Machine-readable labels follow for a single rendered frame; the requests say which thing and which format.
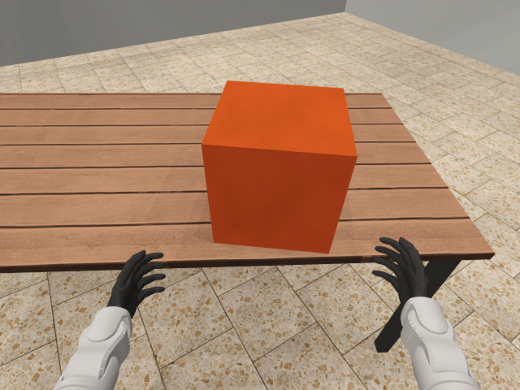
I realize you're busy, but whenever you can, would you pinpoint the table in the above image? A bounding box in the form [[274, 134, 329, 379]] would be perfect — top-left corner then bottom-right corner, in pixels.
[[0, 93, 495, 353]]

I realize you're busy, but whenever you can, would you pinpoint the left robot hand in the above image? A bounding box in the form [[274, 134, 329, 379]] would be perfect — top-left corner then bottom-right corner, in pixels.
[[106, 250, 166, 319]]

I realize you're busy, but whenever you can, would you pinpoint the carton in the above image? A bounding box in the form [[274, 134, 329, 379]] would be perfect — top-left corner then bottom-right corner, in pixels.
[[201, 80, 358, 254]]

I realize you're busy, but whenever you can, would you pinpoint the robot left forearm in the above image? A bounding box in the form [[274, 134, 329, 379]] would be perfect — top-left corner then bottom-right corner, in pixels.
[[53, 306, 132, 390]]

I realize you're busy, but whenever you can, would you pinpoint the right robot hand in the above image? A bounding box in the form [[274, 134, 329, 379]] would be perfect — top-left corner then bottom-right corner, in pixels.
[[372, 237, 431, 307]]

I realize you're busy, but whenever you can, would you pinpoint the robot right forearm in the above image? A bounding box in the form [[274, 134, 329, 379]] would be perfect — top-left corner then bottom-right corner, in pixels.
[[401, 297, 481, 390]]

